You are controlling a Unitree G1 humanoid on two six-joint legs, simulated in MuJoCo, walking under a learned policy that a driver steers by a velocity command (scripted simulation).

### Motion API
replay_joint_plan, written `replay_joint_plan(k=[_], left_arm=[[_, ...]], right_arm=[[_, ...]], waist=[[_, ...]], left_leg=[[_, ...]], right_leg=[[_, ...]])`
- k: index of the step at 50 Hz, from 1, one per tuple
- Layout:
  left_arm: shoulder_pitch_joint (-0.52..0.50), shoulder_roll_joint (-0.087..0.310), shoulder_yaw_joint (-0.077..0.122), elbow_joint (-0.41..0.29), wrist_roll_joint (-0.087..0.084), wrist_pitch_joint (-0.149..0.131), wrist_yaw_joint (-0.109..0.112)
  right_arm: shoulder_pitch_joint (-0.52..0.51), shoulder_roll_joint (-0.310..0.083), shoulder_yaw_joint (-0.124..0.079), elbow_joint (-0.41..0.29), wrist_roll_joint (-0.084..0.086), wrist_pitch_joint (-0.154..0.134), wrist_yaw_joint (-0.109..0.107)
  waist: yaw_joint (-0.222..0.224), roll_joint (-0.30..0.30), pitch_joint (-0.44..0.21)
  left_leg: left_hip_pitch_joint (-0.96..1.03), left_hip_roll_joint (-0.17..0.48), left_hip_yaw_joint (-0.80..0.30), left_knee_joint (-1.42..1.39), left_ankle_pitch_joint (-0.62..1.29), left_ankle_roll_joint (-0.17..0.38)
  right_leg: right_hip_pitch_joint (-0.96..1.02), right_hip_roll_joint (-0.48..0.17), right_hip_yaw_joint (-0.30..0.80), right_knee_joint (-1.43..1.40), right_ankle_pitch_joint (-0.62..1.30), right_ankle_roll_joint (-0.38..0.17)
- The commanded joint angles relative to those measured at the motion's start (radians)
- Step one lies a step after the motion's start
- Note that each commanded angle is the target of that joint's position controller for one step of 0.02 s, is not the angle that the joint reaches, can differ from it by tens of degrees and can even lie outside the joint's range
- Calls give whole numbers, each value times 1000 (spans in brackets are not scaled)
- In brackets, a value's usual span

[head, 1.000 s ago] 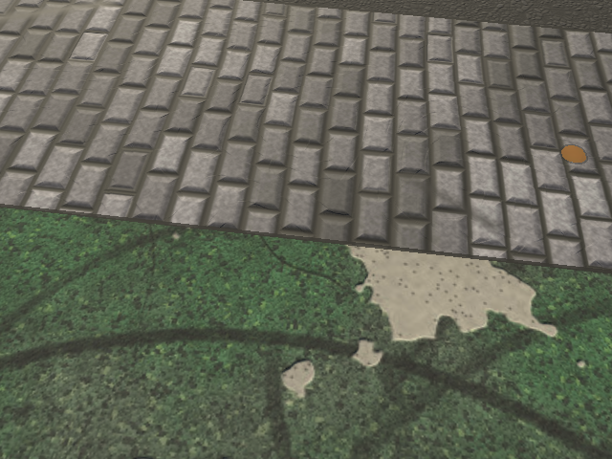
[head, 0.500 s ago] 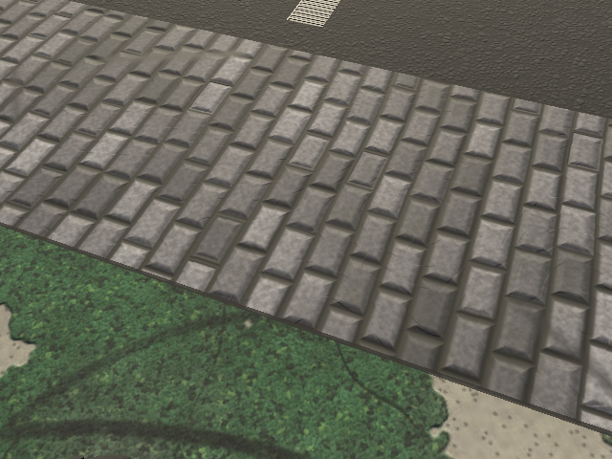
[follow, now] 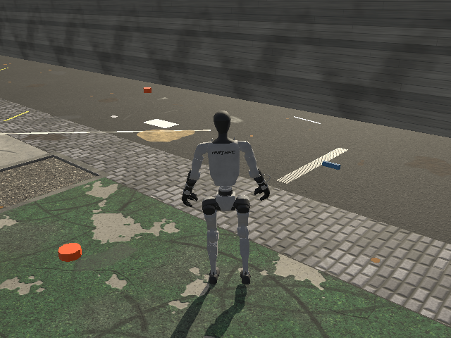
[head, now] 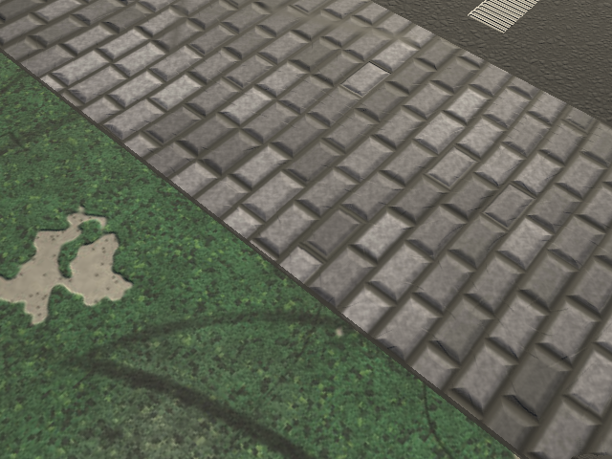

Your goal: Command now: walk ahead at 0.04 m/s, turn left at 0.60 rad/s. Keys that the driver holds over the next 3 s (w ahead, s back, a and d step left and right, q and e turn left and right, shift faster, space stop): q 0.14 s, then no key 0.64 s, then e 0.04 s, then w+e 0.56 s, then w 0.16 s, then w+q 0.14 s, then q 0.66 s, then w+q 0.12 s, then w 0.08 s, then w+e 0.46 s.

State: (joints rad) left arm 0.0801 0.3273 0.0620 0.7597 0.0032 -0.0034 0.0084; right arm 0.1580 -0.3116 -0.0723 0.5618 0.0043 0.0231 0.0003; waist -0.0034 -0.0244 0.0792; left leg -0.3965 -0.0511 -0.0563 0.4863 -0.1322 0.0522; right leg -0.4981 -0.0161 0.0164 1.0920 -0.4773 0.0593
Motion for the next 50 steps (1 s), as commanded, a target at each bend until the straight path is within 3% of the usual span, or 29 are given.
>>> replay_joint_plan(k=[1,4,7,10,12,13,14,15,16,18,20,23,25,27,28,29,30,31,32,35,40,42,43,44,45,46,47,48,50], left_arm=[[57,82,21,-47,0,1,9],[38,61,12,-53,1,4,9],[24,67,15,-65,-4,3,1],[57,64,18,-63,-5,-6,-13],[99,68,23,-55,11,-12,-19],[110,132,33,-69,33,-10,-15],[83,182,40,-64,56,-7,-14],[43,149,34,-92,55,-16,-8],[8,125,28,-98,38,-19,-1],[-24,85,16,-98,5,-22,6],[-6,46,0,-86,2,-17,7],[36,60,5,-66,3,-2,6],[79,93,12,-51,-3,8,5],[102,82,5,-35,-18,6,2],[130,69,-1,-27,-11,-7,-2],[147,52,-9,-37,16,-27,-15],[140,19,-17,-32,18,-37,-18],[81,49,-14,-26,23,-36,-18],[56,47,-13,-24,20,-32,-16],[67,37,-15,-10,13,-11,-6],[86,30,-15,33,8,-6,4],[81,37,-14,42,-2,-3,7],[72,35,-13,41,-10,-1,10],[54,35,-11,28,-17,-4,12],[31,41,-6,9,-24,-10,10],[-10,53,-1,-20,-31,-19,6],[-24,57,5,-37,-41,-27,1],[2,53,8,-36,-47,-32,-4],[34,45,5,-27,-40,-38,-20]], right_arm=[[-24,-167,-52,-71,-9,-7,-18],[-19,-176,-58,-62,-1,-1,-29],[-22,-176,-58,-59,-2,8,-27],[-32,-154,-47,-54,1,15,-23],[-6,-120,-34,-37,7,19,-25],[38,-69,-18,-32,-6,17,-26],[23,-92,-28,-61,-1,8,-29],[13,-161,-48,-47,-11,-1,-34],[25,-186,-62,-24,-1,2,-32],[61,-136,-55,17,-5,18,-40],[58,-72,-34,28,-1,22,-37],[-7,-11,-2,14,-2,14,-28],[-2,-32,-7,25,8,11,-25],[45,-47,-9,61,2,8,-23],[47,-84,-12,57,-7,8,-28],[58,-153,-24,53,-16,11,-38],[38,-120,-20,77,-20,11,-30],[18,-66,-8,66,-22,7,-19],[22,-46,-1,78,-29,2,-18],[30,-56,2,95,-23,-14,-19],[39,-38,12,123,-23,-23,-26],[62,-55,4,135,-24,-23,-33],[74,-79,-4,136,-20,-20,-38],[96,-111,-15,135,-15,-18,-42],[126,-140,-25,140,-9,-20,-46],[150,-159,-32,145,-4,-30,-50],[165,-149,-31,154,-7,-47,-52],[149,-126,-26,157,0,-63,-51],[84,-109,-25,151,21,-79,-48]], waist=[[26,138,-224],[11,147,-231],[-2,176,-217],[6,191,-215],[27,161,-201],[0,-12,-197],[-24,-250,-120],[0,-204,-104],[-13,-145,-93],[-25,-102,-83],[-20,-100,-92],[25,-162,-127],[39,-176,-136],[13,-145,-127],[22,-98,-146],[58,46,-188],[69,164,-202],[31,118,-163],[23,96,-145],[28,99,-80],[26,75,-60],[9,71,-73],[-6,95,-63],[-27,147,-40],[-47,205,-3],[-69,234,46],[-71,225,74],[-50,205,75],[-24,161,37]], left_leg=[[198,226,-274,-133,332,202],[164,209,-300,-131,206,192],[135,198,-362,-135,65,177],[138,192,-386,-95,35,147],[69,136,-350,-32,-41,80],[-21,40,-245,142,-236,11],[-131,-82,-90,291,-452,-38],[-117,-35,-135,490,-469,-72],[-131,-38,-140,586,-418,-82],[-150,-29,-145,641,-333,-116],[-100,-16,-110,566,-302,-139],[21,41,-9,269,-308,-151],[94,34,26,98,-257,-145],[227,33,29,-159,-23,-109],[321,86,-41,-162,92,-79],[402,175,-116,-66,336,-34],[302,164,-108,-45,183,15],[254,138,-102,-64,71,13],[226,129,-98,-76,14,-2],[170,112,-87,-78,-2,-24],[163,99,-74,-79,-43,-29],[196,90,-58,-86,-156,-27],[201,103,-79,-114,-327,-6],[203,160,-155,-171,-513,36],[207,262,-274,-249,-654,98],[189,354,-389,-306,-693,157],[219,412,-455,-334,-661,193],[280,428,-446,-332,-610,196],[331,388,-301,-328,-449,146]], right_leg=[[-11,6,37,-102,56,18],[48,24,50,-232,102,23],[95,42,58,-325,122,12],[169,37,38,-464,164,-17],[309,-2,39,-660,303,-63],[374,-195,230,-752,353,-128],[270,-355,462,-829,408,-297],[218,-379,501,-846,386,-357],[226,-330,419,-828,381,-328],[278,-249,300,-790,412,-266],[301,-197,208,-772,506,-255],[357,-164,150,-736,555,-246],[375,-177,173,-707,582,-254],[338,-163,170,-685,591,-215],[285,-155,167,-681,544,-163],[226,-100,102,-631,468,-112],[282,-35,19,-654,314,-59],[297,-24,6,-634,297,-29],[299,-23,1,-631,304,-25],[290,-26,6,-631,324,-35],[284,-27,13,-638,325,-30],[245,-4,1,-611,260,-36],[193,30,-28,-557,148,-42],[114,57,-57,-471,52,-47],[19,55,-76,-351,11,-55],[-69,6,-30,-220,-21,-73],[-172,-34,26,-111,-71,-92],[-243,-66,61,-77,-71,-105],[-206,-104,50,-173,-13,-114]])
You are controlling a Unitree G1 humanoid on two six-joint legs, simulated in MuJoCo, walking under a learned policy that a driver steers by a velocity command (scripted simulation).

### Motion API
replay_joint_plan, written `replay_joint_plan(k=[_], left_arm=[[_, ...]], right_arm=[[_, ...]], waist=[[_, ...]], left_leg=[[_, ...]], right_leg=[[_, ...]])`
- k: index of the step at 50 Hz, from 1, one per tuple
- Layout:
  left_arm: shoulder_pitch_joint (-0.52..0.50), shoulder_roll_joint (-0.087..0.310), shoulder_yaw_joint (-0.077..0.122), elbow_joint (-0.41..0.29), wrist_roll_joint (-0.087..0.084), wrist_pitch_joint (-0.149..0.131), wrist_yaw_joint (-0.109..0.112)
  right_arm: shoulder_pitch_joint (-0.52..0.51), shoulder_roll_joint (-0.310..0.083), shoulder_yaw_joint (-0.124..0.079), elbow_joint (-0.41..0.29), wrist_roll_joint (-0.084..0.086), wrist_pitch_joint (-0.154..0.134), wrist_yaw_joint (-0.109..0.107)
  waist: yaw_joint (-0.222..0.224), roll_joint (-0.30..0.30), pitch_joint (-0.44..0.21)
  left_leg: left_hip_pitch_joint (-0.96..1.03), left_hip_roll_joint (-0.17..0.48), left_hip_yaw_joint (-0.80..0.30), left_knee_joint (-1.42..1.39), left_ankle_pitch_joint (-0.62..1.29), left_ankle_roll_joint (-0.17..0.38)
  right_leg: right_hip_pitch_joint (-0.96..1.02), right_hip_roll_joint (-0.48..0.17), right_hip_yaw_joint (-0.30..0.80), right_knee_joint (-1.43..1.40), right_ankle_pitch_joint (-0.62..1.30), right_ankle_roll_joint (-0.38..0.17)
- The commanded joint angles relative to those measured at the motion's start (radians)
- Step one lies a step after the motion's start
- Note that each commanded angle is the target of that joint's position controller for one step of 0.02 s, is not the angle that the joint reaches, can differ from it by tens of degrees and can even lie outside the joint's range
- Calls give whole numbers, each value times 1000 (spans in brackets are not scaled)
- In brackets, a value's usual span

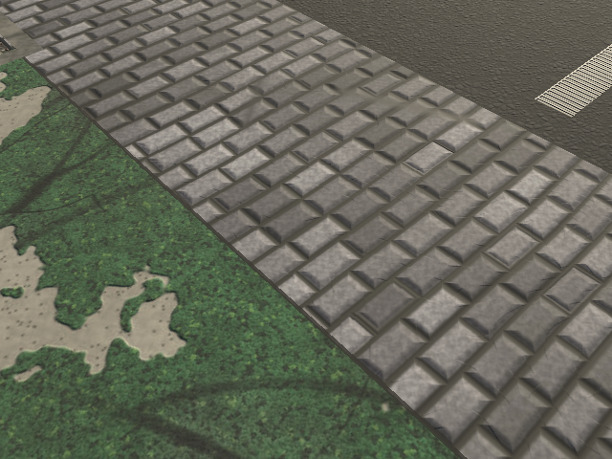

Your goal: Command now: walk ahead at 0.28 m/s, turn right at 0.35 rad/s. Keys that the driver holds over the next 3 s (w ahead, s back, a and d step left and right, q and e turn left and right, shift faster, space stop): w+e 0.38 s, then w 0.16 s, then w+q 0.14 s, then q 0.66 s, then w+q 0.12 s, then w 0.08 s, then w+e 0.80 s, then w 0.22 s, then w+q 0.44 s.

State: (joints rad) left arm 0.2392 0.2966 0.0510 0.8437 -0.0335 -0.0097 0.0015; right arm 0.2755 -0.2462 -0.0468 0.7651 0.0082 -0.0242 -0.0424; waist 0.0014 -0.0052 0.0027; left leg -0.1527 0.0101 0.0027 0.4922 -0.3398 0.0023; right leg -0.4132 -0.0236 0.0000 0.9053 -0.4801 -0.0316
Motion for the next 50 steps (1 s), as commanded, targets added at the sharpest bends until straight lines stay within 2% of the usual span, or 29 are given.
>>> replay_joint_plan(k=[1,4,5,6,7,8,9,10,11,12,14,18,22,25,28,30,31,32,33,34,35,36,37,38,39,42,44,47,50], left_arm=[[-115,64,11,-105,5,-34,-22],[36,63,16,-51,6,-29,-44],[120,78,28,-18,9,-23,-42],[226,116,50,11,6,-20,-36],[318,218,76,9,6,-23,-21],[281,281,66,-53,19,-50,-31],[216,227,55,-74,29,-69,-36],[176,174,40,-85,30,-80,-36],[132,154,32,-98,30,-80,-33],[99,142,26,-110,32,-76,-28],[117,127,20,-116,32,-71,-13],[190,130,26,-103,18,-64,17],[240,117,28,-82,15,-55,30],[268,112,30,-60,12,-50,29],[259,128,40,-52,16,-37,33],[239,149,47,-60,24,-29,32],[216,145,41,-70,30,-25,30],[204,110,26,-92,48,-25,30],[365,-12,-8,-87,41,-38,14],[309,75,1,-86,24,-58,11],[148,135,18,-133,3,-77,7],[62,129,13,-154,12,-95,7],[26,125,17,-164,34,-104,8],[34,118,19,-174,50,-105,7],[47,99,16,-181,53,-100,8],[40,49,-1,-199,52,-74,19],[-11,42,-6,-213,53,-61,24],[-107,52,-3,-238,43,-49,20],[-133,86,13,-258,38,-51,15]], right_arm=[[-68,-183,-54,-57,16,-34,0],[-128,-201,-64,-64,15,-27,21],[-116,-184,-59,-61,12,-26,26],[-99,-143,-45,-59,-1,-28,29],[-122,-65,-22,-91,-29,-35,31],[-119,-34,-10,-159,-5,-64,32],[-145,-118,-25,-153,45,-88,38],[-180,-162,-34,-151,50,-102,43],[-165,-157,-36,-129,22,-107,39],[-157,-161,-42,-116,-7,-107,37],[-167,-156,-47,-108,-17,-98,47],[-275,-102,-32,-140,-15,-90,52],[-393,-67,-15,-166,-2,-97,76],[-455,-76,-13,-189,2,-107,89],[-430,-107,-22,-187,7,-113,94],[-304,-155,-44,-154,4,-112,85],[-157,-188,-58,-118,3,-108,78],[39,-226,-63,-85,-14,-103,72],[137,-288,-83,-41,-6,-98,82],[132,-188,-59,-26,23,-96,87],[23,-159,-48,-47,22,-90,80],[-44,-153,-43,-65,5,-82,73],[-76,-147,-40,-72,-5,-78,71],[-77,-140,-34,-72,-18,-79,67],[-78,-139,-33,-70,-18,-77,64],[-80,-190,-47,-59,-2,-65,50],[-72,-227,-61,-54,9,-44,38],[-24,-221,-62,-37,26,-9,21],[-26,-207,-60,-45,23,14,8]], waist=[[-20,130,89],[53,114,15],[82,76,-9],[123,-22,-30],[145,-313,-22],[87,-392,-72],[82,-204,-11],[70,-111,45],[44,-41,63],[27,-48,65],[25,-84,50],[44,-54,51],[88,-92,68],[106,-89,93],[79,-112,86],[18,-146,-18],[-60,-143,-123],[-132,-65,-282],[-56,272,-430],[-91,229,-375],[-90,157,-166],[-67,34,-89],[-36,-18,-35],[-6,-4,-44],[14,21,-49],[36,60,-58],[23,73,-86],[-11,89,-97],[-2,115,-93]], left_leg=[[53,287,-264,-325,-139,169],[-122,196,-54,-218,-67,126],[-188,172,-11,-122,-78,112],[-248,128,51,97,-18,81],[-448,41,133,536,-140,-9],[-686,-91,-35,748,-275,-25],[-779,-8,-111,838,-202,8],[-782,38,-111,801,-99,43],[-732,73,-109,731,-13,48],[-666,91,-108,634,55,43],[-586,72,-83,522,167,19],[-567,15,-54,261,336,-35],[-462,-11,-27,68,483,-49],[-465,-13,-29,2,487,-24],[-442,-18,-13,-35,397,21],[-272,-72,48,-27,310,73],[-67,-63,50,-29,343,117],[268,101,-157,28,344,200],[639,350,-679,-42,129,394],[613,329,-832,-184,-46,373],[440,296,-663,-201,61,322],[280,253,-540,-206,285,295],[163,220,-448,-205,536,289],[100,191,-385,-209,715,286],[65,172,-349,-211,812,291],[-64,144,-263,-212,930,293],[-134,105,-226,-199,864,252],[-144,73,-246,-161,682,191],[-96,81,-351,-93,493,157]], right_leg=[[-196,-93,28,-51,32,-21],[176,-8,-106,-228,234,-5],[298,44,-150,-242,230,-3],[412,71,-131,-290,191,-23],[489,-128,255,-472,75,-120],[542,-325,879,-754,-175,-317],[511,-381,919,-809,-326,-340],[454,-353,803,-767,-276,-297],[401,-300,667,-730,-139,-253],[354,-244,549,-723,-5,-221],[337,-176,416,-739,183,-196],[347,-124,285,-727,454,-178],[301,-108,242,-731,443,-152],[364,-143,264,-702,483,-153],[467,-181,262,-639,660,-138],[520,-161,217,-474,1073,-115],[478,-124,175,-297,1188,-89],[272,-86,171,-20,952,-68],[-136,111,122,378,104,21],[-271,89,178,470,-47,13],[-332,37,163,466,24,9],[-291,5,139,420,83,11],[-260,-15,115,362,99,28],[-204,-34,113,314,112,41],[-178,-35,107,264,110,59],[-107,-13,63,43,123,106],[-17,23,45,-88,266,114],[44,67,62,-234,422,117],[76,69,109,-351,408,104]])
Over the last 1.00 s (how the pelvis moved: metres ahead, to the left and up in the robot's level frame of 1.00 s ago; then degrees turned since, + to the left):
0.03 -0.03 0.00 7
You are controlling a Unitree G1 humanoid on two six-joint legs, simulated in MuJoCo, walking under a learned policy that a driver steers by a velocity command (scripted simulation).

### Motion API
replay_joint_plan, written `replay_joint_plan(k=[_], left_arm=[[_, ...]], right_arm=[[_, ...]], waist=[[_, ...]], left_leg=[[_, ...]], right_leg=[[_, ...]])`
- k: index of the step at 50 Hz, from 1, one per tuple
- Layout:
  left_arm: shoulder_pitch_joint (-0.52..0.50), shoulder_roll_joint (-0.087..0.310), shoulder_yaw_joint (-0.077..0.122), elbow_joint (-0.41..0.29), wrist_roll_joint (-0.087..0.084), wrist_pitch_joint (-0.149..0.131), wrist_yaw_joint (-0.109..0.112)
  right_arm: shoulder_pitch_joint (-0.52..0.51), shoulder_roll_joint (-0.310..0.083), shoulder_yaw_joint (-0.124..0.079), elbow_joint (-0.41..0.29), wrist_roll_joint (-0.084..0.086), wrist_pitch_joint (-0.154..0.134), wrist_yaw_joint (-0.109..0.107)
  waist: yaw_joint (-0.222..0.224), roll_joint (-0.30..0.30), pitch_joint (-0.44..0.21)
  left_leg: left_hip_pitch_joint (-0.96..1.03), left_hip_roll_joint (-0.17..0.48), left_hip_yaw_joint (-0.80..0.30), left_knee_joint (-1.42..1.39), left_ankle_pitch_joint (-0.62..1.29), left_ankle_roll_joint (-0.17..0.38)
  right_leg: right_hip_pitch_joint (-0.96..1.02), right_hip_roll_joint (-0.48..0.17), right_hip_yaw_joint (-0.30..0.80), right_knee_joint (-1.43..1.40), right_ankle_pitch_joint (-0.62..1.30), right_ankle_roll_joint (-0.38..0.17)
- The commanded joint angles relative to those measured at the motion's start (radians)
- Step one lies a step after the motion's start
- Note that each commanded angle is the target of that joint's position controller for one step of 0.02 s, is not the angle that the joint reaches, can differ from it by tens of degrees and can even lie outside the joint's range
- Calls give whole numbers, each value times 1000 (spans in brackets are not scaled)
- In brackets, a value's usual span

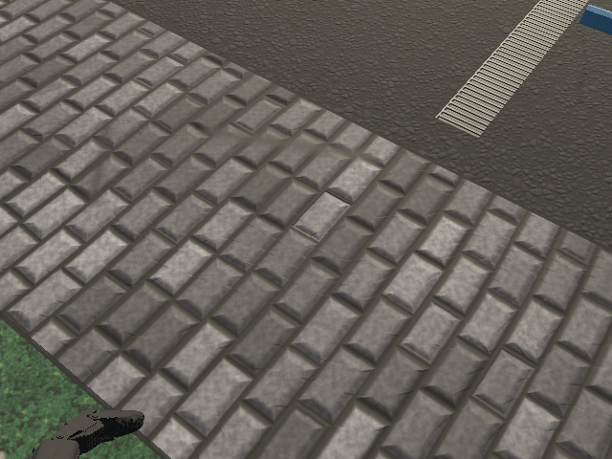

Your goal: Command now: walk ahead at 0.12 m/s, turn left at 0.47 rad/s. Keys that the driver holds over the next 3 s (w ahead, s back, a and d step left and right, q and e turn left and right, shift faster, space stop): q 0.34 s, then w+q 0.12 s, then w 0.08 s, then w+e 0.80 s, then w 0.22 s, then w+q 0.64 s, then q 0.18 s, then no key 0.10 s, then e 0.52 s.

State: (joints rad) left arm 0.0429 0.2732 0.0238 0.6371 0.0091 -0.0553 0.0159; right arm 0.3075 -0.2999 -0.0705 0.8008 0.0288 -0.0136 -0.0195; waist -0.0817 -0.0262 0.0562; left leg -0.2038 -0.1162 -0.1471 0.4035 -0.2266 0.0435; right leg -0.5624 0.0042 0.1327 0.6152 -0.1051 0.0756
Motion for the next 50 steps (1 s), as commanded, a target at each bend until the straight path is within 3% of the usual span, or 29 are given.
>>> replay_joint_plan(k=[1,2,3,4,5,6,7,8,11,13,17,21,24,25,26,27,28,29,30,31,32,34,37,42,45,48,49,50], left_arm=[[84,119,47,-48,-3,-11,0],[116,130,54,-41,3,-19,0],[154,175,64,-45,17,-23,8],[153,207,65,-70,35,-8,18],[187,196,71,-52,32,11,9],[142,141,59,-72,18,17,7],[104,106,49,-74,14,22,6],[65,96,43,-79,13,27,6],[39,111,48,-61,24,32,14],[66,112,52,-45,20,35,22],[72,152,71,-27,11,44,25],[81,204,93,-9,-20,43,7],[75,203,94,12,-47,40,-2],[89,162,83,25,-44,39,-5],[72,83,59,19,-26,34,-18],[50,21,39,-36,7,20,-35],[-28,116,63,-55,-27,-4,-35],[-27,164,78,-48,-53,-11,-39],[7,165,81,-19,-44,-14,-39],[31,160,81,7,-26,-13,-38],[54,153,81,23,-19,-11,-41],[76,122,73,42,-28,-11,-49],[54,92,63,37,-39,-7,-52],[-51,53,39,-12,-37,-13,-79],[-108,38,27,-49,-36,-22,-103],[-50,78,43,-60,-33,-20,-111],[46,115,60,-43,-35,-15,-107],[195,166,86,-15,-38,-12,-95]], right_arm=[[-82,-147,-35,-92,1,8,-18],[-98,-127,-30,-104,0,10,-19],[-69,-73,-13,-117,-13,7,-16],[79,-17,1,-105,-33,2,-13],[156,-83,-7,-106,-13,3,-10],[117,-161,-32,-86,-4,18,-17],[54,-181,-43,-87,-1,38,-24],[31,-173,-47,-88,-1,60,-31],[12,-111,-36,-120,-6,76,-29],[-29,-90,-29,-146,-9,72,-26],[-90,-74,-17,-187,-15,69,-5],[-98,-95,-19,-200,-11,67,22],[-13,-90,-25,-155,-9,57,38],[69,-92,-31,-110,-8,52,35],[173,-121,-42,-73,-3,47,26],[183,-240,-55,-101,-9,36,17],[137,-229,-52,-127,-41,6,21],[70,-186,-37,-134,-45,-17,19],[28,-143,-22,-134,-36,-34,18],[5,-121,-12,-133,-28,-40,16],[2,-115,-7,-130,-31,-45,12],[31,-107,-5,-117,-42,-56,6],[59,-109,-6,-101,-50,-63,4],[92,-124,-10,-62,-35,-67,0],[124,-133,-13,-33,-27,-53,-3],[109,-173,-22,-34,-26,-35,-20],[104,-187,-25,-38,-29,-27,-27],[86,-196,-26,-44,-26,-24,-31]], waist=[[102,143,-141],[123,136,-143],[119,51,-201],[53,-173,-270],[42,-287,-351],[55,-161,-266],[66,-90,-202],[60,-69,-161],[52,-114,-111],[75,-122,-124],[95,-111,-156],[99,-135,-140],[43,-99,-120],[16,-59,-123],[-17,92,-121],[8,320,-85],[-33,229,-41],[5,203,31],[29,193,42],[39,183,33],[48,173,28],[47,135,2],[27,115,14],[-13,107,82],[-25,95,93],[39,159,-12],[95,176,-82],[181,159,-166]], left_leg=[[-39,199,-229,36,330,98],[-53,164,-232,99,267,67],[-111,107,-184,251,86,22],[-294,-19,-74,484,-450,-37],[-369,12,-20,662,-514,-66],[-403,60,-13,769,-424,-97],[-426,82,7,813,-344,-114],[-412,101,18,837,-297,-130],[-343,113,82,806,-191,-150],[-358,130,92,729,-174,-153],[-290,171,115,557,-150,-137],[-172,162,188,382,-156,-72],[20,130,239,135,-81,7],[153,98,243,70,-98,34],[303,210,52,-36,-207,88],[373,467,-389,-116,-296,226],[253,522,-502,-247,-434,307],[229,488,-416,-272,-445,265],[231,445,-317,-262,-350,219],[233,408,-224,-263,-243,182],[217,379,-143,-270,-126,158],[226,348,-25,-268,62,131],[206,324,108,-276,176,109],[211,345,211,-305,257,92],[310,375,246,-244,444,87],[384,381,287,-44,1030,62],[383,377,296,94,1172,53],[288,357,313,293,1172,33]], right_leg=[[259,34,-20,-118,52,-17],[328,11,-28,-201,133,-41],[467,-135,62,-221,301,-101],[667,-360,271,-153,685,-228],[668,-477,498,-226,506,-345],[601,-409,430,-252,319,-332],[528,-346,303,-256,203,-293],[452,-301,219,-274,151,-277],[326,-229,51,-328,135,-284],[379,-251,27,-333,161,-311],[413,-293,-19,-336,165,-331],[348,-309,-35,-404,-233,-300],[260,-293,-83,-359,-385,-246],[177,-244,-137,-270,-429,-206],[11,-163,-246,-4,-437,-129],[-302,-28,-276,320,-547,-54],[-376,-45,-123,417,-470,-70],[-401,-84,-94,433,-335,-88],[-394,-103,-90,418,-230,-89],[-364,-115,-86,396,-155,-80],[-322,-114,-88,391,-80,-70],[-287,-97,-93,386,29,-58],[-249,-59,-68,281,131,-48],[-185,-46,-132,53,210,-73],[-193,-28,-180,-27,137,-113],[-45,52,-262,-24,-8,-175],[75,84,-274,-19,-45,-201],[311,108,-259,-75,9,-240]])
Over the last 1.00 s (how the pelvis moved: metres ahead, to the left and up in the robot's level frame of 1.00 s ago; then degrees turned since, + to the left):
0.46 -0.13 0.01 -6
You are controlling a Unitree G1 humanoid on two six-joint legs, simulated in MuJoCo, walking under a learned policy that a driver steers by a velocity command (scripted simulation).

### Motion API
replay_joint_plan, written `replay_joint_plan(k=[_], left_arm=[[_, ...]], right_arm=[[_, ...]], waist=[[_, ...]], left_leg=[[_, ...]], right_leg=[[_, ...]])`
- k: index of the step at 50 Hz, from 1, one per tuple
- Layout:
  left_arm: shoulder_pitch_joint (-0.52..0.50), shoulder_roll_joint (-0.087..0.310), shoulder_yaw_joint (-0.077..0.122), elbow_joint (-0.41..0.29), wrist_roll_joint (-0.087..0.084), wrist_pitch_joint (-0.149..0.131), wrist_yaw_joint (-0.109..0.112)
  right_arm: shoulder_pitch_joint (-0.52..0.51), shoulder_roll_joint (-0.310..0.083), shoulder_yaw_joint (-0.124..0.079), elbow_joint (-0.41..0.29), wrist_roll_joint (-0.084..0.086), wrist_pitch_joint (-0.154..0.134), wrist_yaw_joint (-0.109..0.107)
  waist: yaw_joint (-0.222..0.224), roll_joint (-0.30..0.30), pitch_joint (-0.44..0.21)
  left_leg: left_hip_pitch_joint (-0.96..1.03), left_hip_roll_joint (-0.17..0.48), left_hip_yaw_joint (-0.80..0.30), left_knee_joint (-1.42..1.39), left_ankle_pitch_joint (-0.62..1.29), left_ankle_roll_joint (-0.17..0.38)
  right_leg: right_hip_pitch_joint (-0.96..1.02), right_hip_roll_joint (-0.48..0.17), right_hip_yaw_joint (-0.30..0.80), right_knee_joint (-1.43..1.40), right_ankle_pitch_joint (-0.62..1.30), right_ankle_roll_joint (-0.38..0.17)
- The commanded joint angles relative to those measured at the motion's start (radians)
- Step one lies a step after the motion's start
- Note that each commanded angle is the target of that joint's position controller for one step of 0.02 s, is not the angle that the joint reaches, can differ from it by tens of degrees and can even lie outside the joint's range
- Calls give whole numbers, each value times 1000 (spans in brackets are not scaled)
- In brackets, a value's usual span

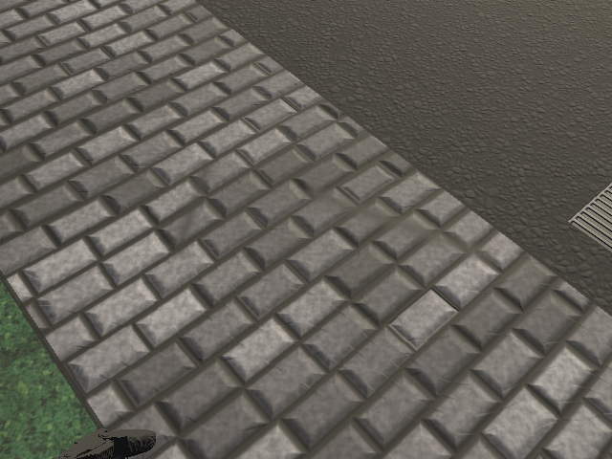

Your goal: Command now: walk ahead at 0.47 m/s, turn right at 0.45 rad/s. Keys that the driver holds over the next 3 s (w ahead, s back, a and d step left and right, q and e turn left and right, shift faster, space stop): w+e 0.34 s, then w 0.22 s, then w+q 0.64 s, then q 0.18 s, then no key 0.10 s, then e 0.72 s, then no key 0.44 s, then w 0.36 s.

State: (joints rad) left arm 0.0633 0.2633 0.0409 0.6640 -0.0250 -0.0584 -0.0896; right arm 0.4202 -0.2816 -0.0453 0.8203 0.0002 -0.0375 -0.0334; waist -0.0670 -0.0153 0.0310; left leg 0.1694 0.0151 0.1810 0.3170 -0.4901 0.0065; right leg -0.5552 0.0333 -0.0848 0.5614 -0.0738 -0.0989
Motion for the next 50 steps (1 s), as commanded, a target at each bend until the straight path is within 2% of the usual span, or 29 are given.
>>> replay_joint_plan(k=[1,2,3,4,5,6,7,9,11,15,19,21,22,23,24,25,26,27,28,29,32,37,42,44,46,47,48,49,50], left_arm=[[333,233,93,-13,-3,3,33],[347,317,104,-12,-3,0,42],[385,231,86,-13,2,-2,52],[337,203,76,-11,9,-5,58],[266,186,69,-21,5,-8,60],[201,161,62,-36,7,-9,60],[165,145,55,-53,21,-11,65],[134,145,56,-58,16,-13,72],[136,165,60,-48,12,-16,81],[198,195,70,-22,1,-2,96],[259,185,68,6,-8,9,100],[263,174,65,13,2,12,98],[262,159,60,14,7,14,96],[272,115,44,10,14,11,90],[369,41,18,-1,31,4,86],[445,40,11,-6,-11,-6,87],[370,143,32,3,-23,-6,91],[248,172,40,-22,-16,-4,93],[190,159,36,-38,2,-3,93],[166,142,36,-49,18,-7,91],[187,95,28,-40,24,-11,86],[32,45,3,-67,28,-30,76],[-79,81,13,-88,11,-50,61],[-59,106,25,-86,9,-58,61],[73,143,49,-50,16,-62,72],[220,196,66,-33,32,-62,84],[318,285,89,-11,41,-45,87],[328,225,78,4,30,-39,81],[286,161,60,1,22,-38,82]], right_arm=[[-35,-208,-45,-84,-4,-12,-18],[94,-36,10,-127,-28,-42,12],[-24,-126,-5,-131,5,-85,29],[-145,-164,-17,-179,45,-105,38],[-175,-150,-9,-195,36,-118,35],[-180,-145,-14,-187,11,-117,29],[-150,-149,-20,-184,0,-106,29],[-109,-131,-18,-178,-13,-81,29],[-142,-104,-8,-194,-23,-66,24],[-324,-62,12,-233,-17,-75,31],[-355,-116,-9,-243,9,-88,45],[-314,-137,-24,-234,8,-94,49],[-254,-147,-35,-219,4,-97,47],[-160,-178,-49,-209,-7,-102,42],[-43,-252,-65,-205,-22,-101,38],[53,-288,-84,-140,-11,-84,53],[22,-197,-60,-159,4,-83,57],[-34,-156,-46,-164,1,-77,53],[-81,-138,-37,-169,-9,-74,53],[-110,-121,-30,-163,-11,-72,52],[-117,-104,-22,-149,-1,-73,52],[-76,-163,-42,-113,18,-54,34],[-5,-175,-49,-80,29,-31,24],[-14,-181,-54,-79,30,-22,20],[-27,-143,-44,-86,25,-17,19],[-50,-87,-23,-108,12,-20,22],[47,-11,0,-143,23,-33,19],[49,-89,-17,-138,43,-37,16],[-22,-147,-35,-139,46,-33,16]], waist=[[245,74,-236],[122,-213,-366],[209,-102,-460],[212,-67,-282],[159,28,-175],[112,61,-99],[72,31,-73],[34,-4,-44],[31,-13,-12],[113,-42,-12],[124,-82,-49],[95,-102,-52],[61,-104,-67],[12,-71,-135],[14,131,-292],[27,423,-346],[-8,238,-229],[-18,140,-124],[-3,82,-66],[21,88,-34],[59,135,-38],[21,106,-15],[-5,111,-6],[24,124,-12],[98,116,-72],[171,36,-186],[152,-237,-317],[156,-249,-280],[160,-158,-158]], left_leg=[[-342,191,-29,651,1145,41],[-819,-32,-109,1055,7,-29],[-906,-53,-315,1167,-58,-14],[-975,4,-322,1128,32,5],[-948,45,-308,1026,104,15],[-903,69,-293,942,132,5],[-835,88,-295,913,155,-6],[-785,101,-271,835,171,-44],[-759,97,-237,707,225,-81],[-640,28,-207,357,540,-99],[-600,19,-262,223,565,-75],[-558,22,-252,202,488,-34],[-477,10,-229,179,445,-6],[-325,60,-266,172,416,38],[-35,261,-522,181,369,140],[121,400,-992,-6,2,272],[50,373,-1000,-63,-179,240],[-54,335,-838,-55,-104,202],[-161,289,-711,-57,44,195],[-230,247,-641,-72,148,199],[-304,180,-533,-112,337,212],[-352,151,-425,-131,447,215],[-348,168,-474,-83,386,193],[-338,178,-512,-38,363,171],[-390,115,-489,98,403,127],[-504,51,-427,349,322,88],[-811,-72,-287,669,-10,27],[-958,-25,-316,850,-90,13],[-998,15,-329,913,-6,11]], right_leg=[[641,-25,138,-35,-16,-121],[1037,-330,725,-63,-174,-337],[1049,-362,903,-214,-272,-345],[921,-329,740,-255,-220,-281],[748,-284,631,-273,-137,-248],[603,-239,549,-292,-34,-228],[497,-211,497,-320,35,-229],[367,-186,444,-361,97,-238],[250,-156,370,-373,149,-225],[176,-76,300,-330,32,-145],[319,-144,411,-237,-93,-102],[374,-177,449,-170,-81,-79],[376,-157,441,-108,-30,-60],[347,-102,393,59,5,-26],[170,-5,306,382,-248,28],[-124,67,222,664,-508,71],[-218,17,277,759,-454,70],[-242,-20,246,766,-368,66],[-217,-54,217,725,-309,67],[-192,-92,202,651,-258,67],[-97,-110,160,514,-220,81],[-11,-78,130,134,-33,124],[108,-38,145,-36,66,130],[182,-36,147,-83,32,109],[400,-52,137,-135,3,67],[622,-198,271,-127,-45,9],[912,-424,635,-190,-219,-127],[879,-458,806,-264,-431,-164],[776,-420,686,-281,-437,-130]])
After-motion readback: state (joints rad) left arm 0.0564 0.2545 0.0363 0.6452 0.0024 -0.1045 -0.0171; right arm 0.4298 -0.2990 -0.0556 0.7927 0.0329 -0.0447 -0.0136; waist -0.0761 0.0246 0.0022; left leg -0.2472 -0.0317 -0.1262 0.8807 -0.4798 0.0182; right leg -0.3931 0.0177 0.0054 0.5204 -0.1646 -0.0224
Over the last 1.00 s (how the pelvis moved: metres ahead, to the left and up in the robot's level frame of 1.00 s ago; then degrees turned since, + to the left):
0.27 0.07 -0.03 11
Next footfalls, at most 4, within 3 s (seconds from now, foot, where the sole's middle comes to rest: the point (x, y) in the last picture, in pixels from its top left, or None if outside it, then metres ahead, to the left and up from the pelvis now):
0.02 right None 0.18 -0.09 -0.75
0.46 left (247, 444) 0.48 0.10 -0.75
0.94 right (375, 366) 0.64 -0.19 -0.75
1.40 left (260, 269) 0.91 0.06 -0.75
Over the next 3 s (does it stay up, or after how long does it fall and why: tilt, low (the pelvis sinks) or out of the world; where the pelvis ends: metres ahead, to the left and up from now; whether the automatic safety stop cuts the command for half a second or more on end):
stays up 0.91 -0.04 0.02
